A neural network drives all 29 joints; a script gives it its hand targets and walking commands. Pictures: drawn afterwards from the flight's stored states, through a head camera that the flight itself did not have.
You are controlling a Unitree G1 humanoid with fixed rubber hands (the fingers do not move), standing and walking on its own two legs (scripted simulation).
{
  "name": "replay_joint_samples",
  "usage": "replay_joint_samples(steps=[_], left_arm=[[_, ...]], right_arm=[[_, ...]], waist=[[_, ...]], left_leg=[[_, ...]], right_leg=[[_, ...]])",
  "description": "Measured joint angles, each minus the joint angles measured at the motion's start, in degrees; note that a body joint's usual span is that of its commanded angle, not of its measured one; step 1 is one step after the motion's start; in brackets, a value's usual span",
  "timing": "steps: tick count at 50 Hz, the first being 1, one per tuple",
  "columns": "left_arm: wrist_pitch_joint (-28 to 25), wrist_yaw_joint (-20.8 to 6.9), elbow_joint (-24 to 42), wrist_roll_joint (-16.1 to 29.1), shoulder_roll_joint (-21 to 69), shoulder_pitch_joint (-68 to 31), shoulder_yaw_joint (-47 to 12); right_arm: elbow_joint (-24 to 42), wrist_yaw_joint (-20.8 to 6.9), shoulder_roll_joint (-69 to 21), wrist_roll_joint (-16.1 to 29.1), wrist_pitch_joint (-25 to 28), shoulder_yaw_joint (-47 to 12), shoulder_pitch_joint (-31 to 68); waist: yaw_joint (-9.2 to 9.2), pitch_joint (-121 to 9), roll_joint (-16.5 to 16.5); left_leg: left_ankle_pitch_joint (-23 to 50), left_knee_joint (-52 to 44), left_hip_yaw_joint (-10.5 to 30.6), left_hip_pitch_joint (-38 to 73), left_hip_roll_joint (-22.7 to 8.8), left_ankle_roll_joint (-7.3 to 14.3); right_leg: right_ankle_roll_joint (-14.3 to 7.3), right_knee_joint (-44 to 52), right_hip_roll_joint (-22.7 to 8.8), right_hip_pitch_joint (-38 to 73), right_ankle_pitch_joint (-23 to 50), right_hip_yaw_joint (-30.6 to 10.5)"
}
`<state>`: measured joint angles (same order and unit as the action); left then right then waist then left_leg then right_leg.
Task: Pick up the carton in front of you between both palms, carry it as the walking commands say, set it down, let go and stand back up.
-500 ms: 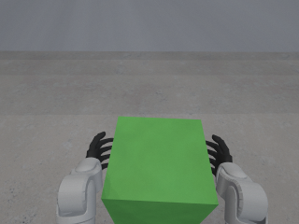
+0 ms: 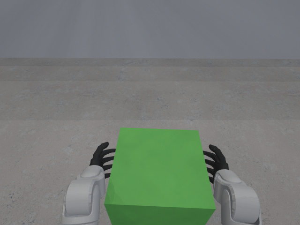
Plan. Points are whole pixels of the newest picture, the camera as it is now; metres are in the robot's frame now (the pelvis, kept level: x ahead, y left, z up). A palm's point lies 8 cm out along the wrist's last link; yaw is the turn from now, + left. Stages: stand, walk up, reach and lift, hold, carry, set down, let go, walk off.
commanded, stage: carry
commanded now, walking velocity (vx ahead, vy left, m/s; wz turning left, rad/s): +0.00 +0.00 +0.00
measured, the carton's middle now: (156, 186) +0.25 +0.00 +0.00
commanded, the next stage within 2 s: hold in 0.76 s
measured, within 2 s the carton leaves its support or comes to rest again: neither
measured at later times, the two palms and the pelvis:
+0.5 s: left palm (100, 181) +0.24 +0.15 +0.03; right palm (215, 185) +0.24 -0.15 +0.03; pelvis -0.04 +0.00 +0.00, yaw +0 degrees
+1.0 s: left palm (100, 189) +0.22 +0.14 +0.04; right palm (222, 192) +0.22 -0.16 +0.04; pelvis -0.06 -0.01 +0.01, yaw +0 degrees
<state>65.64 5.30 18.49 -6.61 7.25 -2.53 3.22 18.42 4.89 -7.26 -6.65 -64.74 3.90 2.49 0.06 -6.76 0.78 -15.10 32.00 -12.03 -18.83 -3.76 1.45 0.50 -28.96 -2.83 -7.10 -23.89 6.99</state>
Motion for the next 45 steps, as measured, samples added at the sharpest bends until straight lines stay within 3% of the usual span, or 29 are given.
replay_joint_samples(steps=[11, 25, 30, 39, 45], left_arm=[[-8.46, -2.49, -10.32, -2.57, 0.04, -2.29, 1.37], [-23.83, -3.94, -28.2, -6.32, 0.56, -7.89, 5.35], [-25.99, -3.96, -28.29, -6.36, 0.7, -8.75, 5.9], [-23.48, -3.77, -24.81, -5.84, 0.58, -7.63, 4.94], [-23.8, -3.35, -22.67, -6.04, 0.28, -5.58, 3.74]], right_arm=[[-10.48, -2.34, -0.04, -2.66, 8.46, 1.05, 2.39], [-28.13, -3.81, -0.53, -6.3, 23.86, 5.48, 7.78], [-28.26, -3.83, -0.68, -6.28, 26.02, 6.04, 8.69], [-25.34, -3.8, -0.57, -5.6, 23.81, 5.14, 7.76], [-25.44, -4.31, -0.4, -5.3, 25.68, 4.33, 6.43]], waist=[[0.01, 0.42, -0.22], [-0.05, 2.3, -0.46], [-0.05, 2.86, -0.49], [-0.02, 3.4, -0.03], [0.11, 9.64, 1.79]], left_leg=[[2.81, -2.15, 0.03, -0.27, -0.21, 0.2], [5.05, -3.19, 0.04, -1.35, -0.49, 0.57], [5.34, -3.11, 0.06, -1.99, -0.53, 0.68], [5.29, -3.31, -0.03, -0.99, -0.28, 0.84], [10.23, -10.28, 7.2, 7.29, 3.22, -0.63]], right_leg=[[-0.39, 0.63, 0.44, -1.01, 2.01, 0.07], [-0.63, 0.23, 0.77, -2.78, 3.56, 0.09], [-0.65, -0.16, 0.77, -3.56, 3.69, 0.11], [-0.7, -0.43, 0.58, -2.8, 3.41, -0.02], [-1.25, 5.32, 2.97, 4.77, 7.88, -7.59]])
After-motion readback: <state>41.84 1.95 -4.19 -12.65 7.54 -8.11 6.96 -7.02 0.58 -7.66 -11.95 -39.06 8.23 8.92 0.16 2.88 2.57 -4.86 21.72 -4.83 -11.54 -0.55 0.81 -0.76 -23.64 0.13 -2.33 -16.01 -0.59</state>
